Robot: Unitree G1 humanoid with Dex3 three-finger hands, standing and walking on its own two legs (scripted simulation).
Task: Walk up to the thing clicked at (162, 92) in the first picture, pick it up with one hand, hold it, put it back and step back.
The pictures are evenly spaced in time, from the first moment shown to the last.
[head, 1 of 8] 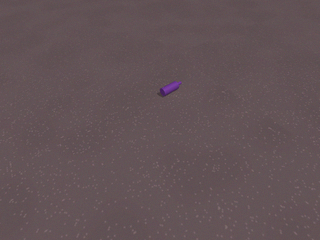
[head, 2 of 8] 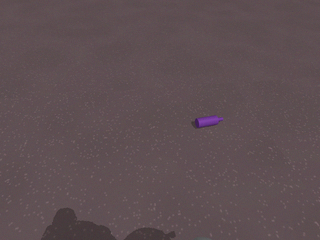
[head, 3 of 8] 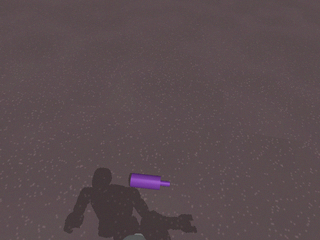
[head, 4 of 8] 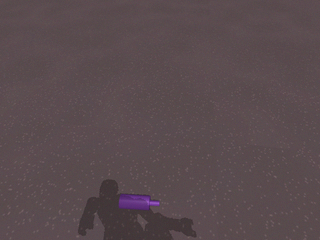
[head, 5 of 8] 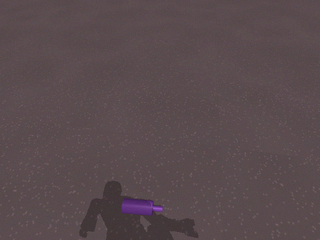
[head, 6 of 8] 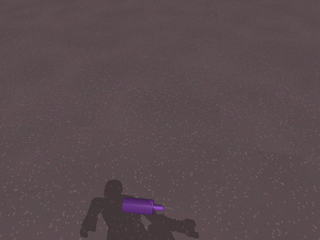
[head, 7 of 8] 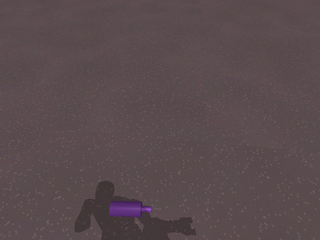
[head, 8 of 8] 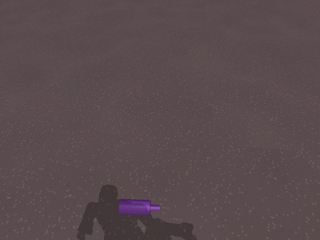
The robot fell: no
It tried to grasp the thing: no
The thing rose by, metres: 0.00
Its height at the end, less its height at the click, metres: +0.00
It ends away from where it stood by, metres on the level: 0.00
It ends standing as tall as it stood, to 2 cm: yes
